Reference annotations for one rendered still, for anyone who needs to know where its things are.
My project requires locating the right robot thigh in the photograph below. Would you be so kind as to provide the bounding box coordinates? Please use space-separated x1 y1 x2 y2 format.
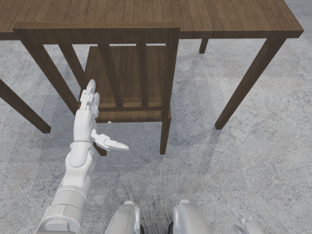
173 203 213 234

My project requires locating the table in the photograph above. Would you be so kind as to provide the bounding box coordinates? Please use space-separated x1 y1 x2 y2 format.
0 0 304 134

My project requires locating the robot left hand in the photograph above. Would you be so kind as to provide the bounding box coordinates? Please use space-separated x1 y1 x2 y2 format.
73 79 129 152

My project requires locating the chair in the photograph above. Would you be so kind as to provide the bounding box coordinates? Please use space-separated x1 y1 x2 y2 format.
12 21 180 156

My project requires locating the robot right hand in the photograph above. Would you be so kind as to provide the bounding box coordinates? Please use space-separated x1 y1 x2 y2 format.
230 207 263 234

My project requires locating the right robot shin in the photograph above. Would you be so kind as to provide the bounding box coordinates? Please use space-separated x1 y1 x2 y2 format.
173 199 189 234

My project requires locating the left robot forearm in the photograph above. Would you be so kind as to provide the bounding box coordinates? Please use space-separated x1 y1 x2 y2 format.
33 141 96 234

